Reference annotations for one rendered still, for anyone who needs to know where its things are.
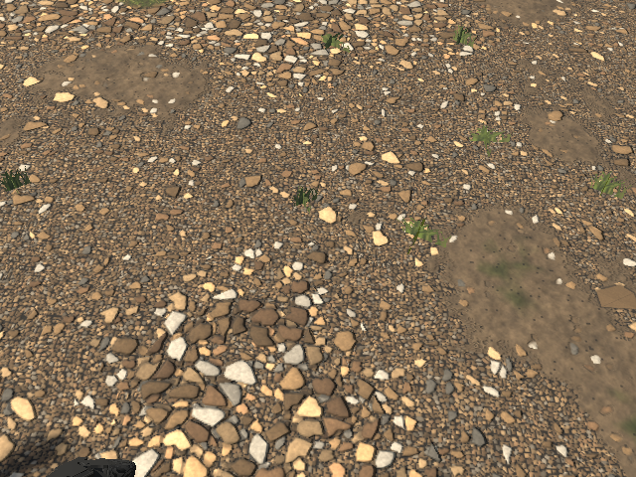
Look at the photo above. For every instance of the robot left hand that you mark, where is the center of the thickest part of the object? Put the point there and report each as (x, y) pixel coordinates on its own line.
(81, 467)

